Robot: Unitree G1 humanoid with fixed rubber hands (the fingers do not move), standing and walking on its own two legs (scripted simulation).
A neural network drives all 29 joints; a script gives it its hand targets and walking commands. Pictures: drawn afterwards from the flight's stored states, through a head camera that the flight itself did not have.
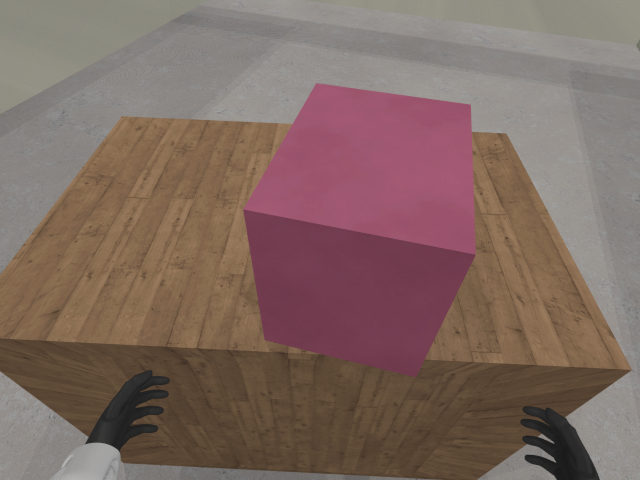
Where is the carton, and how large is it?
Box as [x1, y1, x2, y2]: [243, 83, 475, 376]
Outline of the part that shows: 316,83 243,209 264,338 266,340 415,376 475,254 470,105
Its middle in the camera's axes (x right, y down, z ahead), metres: +0.06 -0.02 +0.57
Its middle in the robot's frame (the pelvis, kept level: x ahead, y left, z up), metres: +0.46 -0.03 +0.08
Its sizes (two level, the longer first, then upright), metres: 0.293 0.227 0.266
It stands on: a pedestal, 0.73 m high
